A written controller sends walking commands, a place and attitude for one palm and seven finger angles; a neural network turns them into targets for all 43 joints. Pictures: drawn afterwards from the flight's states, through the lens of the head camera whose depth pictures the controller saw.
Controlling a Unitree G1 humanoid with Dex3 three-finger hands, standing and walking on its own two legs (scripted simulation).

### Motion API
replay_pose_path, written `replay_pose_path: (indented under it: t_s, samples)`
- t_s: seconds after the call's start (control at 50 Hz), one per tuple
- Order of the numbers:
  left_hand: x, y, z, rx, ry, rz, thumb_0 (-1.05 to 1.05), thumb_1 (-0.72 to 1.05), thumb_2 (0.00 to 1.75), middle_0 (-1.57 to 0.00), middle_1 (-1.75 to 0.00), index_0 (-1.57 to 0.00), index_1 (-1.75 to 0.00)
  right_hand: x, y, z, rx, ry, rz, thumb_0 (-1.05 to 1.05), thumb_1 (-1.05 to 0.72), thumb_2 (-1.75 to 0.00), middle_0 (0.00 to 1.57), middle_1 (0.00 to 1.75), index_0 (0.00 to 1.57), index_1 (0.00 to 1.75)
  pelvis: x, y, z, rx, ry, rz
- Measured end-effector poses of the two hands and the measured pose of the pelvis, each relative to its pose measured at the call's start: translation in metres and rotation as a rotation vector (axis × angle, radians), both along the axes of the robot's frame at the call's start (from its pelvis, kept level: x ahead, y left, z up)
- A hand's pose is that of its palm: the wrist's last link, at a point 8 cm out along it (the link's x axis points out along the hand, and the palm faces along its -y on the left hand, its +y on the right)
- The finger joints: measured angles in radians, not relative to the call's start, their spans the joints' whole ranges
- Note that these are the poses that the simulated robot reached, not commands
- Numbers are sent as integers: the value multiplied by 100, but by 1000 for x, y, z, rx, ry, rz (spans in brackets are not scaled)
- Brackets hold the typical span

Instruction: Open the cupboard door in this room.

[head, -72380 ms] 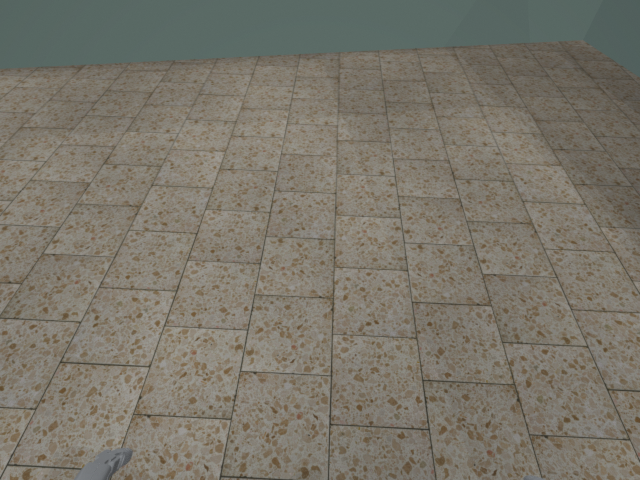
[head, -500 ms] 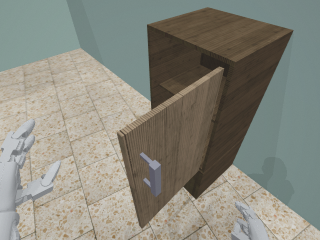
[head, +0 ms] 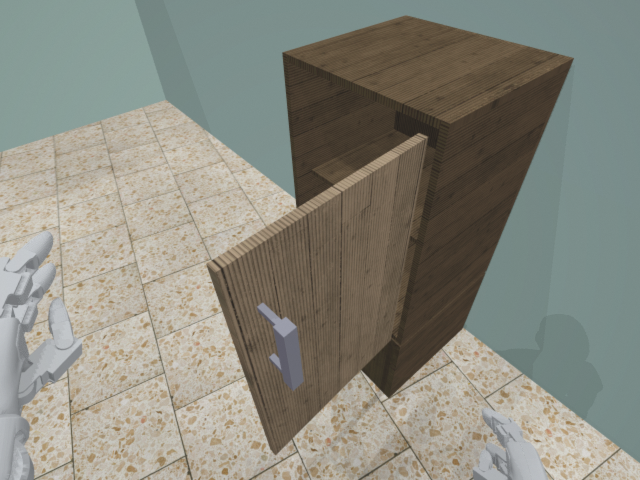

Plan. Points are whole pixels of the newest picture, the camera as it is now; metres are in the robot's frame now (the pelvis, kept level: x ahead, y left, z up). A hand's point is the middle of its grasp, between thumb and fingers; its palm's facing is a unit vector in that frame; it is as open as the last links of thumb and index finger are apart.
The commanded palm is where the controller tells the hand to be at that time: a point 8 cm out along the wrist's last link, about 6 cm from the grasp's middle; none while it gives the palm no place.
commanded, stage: step back with the hand held close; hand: left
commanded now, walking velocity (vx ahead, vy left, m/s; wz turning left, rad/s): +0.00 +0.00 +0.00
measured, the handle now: (280, 347) +0.29 +0.10 +0.00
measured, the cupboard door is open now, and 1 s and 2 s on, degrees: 94 94 94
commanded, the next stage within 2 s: stop stepping back and stand still in 1.42 s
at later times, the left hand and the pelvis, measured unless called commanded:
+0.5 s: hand (66, 350) +0.18 +0.27 +0.15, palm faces +0.32 -0.79 -0.52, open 7.4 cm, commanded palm +0.12 +0.31 +0.17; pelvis -0.03 +0.02 +0.00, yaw -2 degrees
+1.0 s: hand out of the picture +0.06 +0.30 +0.16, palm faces +0.47 -0.76 -0.45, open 7.4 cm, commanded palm +0.01 +0.34 +0.17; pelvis -0.12 +0.04 -0.02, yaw +3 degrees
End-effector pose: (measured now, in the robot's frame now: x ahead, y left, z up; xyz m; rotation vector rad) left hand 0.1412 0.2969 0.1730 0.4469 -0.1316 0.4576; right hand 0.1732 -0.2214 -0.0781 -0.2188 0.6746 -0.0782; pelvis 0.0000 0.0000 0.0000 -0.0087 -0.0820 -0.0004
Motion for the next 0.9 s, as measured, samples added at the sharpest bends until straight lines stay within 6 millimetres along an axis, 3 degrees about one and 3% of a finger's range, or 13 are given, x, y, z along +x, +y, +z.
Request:
replay_pose_path:
  t_s: [0.22, 0.34, 0.44, 0.54, 0.66, 0.76, 0.9]
  samples:
    - [12, 1, 5, 74, 1, -15, 1, 89, 90, -21, -31, -21, -30, 1, -13, -2, -3, 35, -28, 1, -90, -90, 20, 30, 21, 30, -4, -6, -1, -12, 54, -4]
    - [17, -4, -5, 83, 78, -90, 1, 89, 90, -21, -30, -21, -30, -12, -21, -2, -24, 67, -100, 1, -90, -90, 20, 30, 21, 30, -10, 4, -2, -4, 86, -25]
    - [10, 2, -1, 122, 76, -139, 1, 89, 90, -21, -31, -22, -30, -29, -18, 2, -42, 79, -145, 1, -90, -90, 20, 30, 20, 30, -21, 13, -3, -2, 89, -32]
    - [-7, 17, 6, 151, 19, -133, 1, 89, 90, -21, -31, -22, -30, -49, -8, 6, -54, 74, -152, 1, -90, -90, 20, 30, 20, 29, -37, 21, -6, -8, 87, -31]
    - [-37, 33, 0, 138, -15, -103, 1, 89, 90, -21, -31, -22, -30, -74, 8, 5, -63, 56, -128, 1, -90, -90, 20, 30, 20, 30, -60, 33, -10, -18, 81, -22]
    - [-64, 42, -5, 154, -42, -64, 1, 89, 90, -21, -31, -22, -30, -93, 20, -2, -72, 58, -82, 1, -90, -90, 20, 30, 21, 30, -79, 36, -16, -24, 74, 21]
    - [-104, 44, 4, 175, -92, -20, 1, 89, 90, -21, -31, -21, -30, -111, 34, -15, -47, 80, -12, 1, -90, -90, 20, 30, 21, 30, -106, 34, -19, -39, 82, 48]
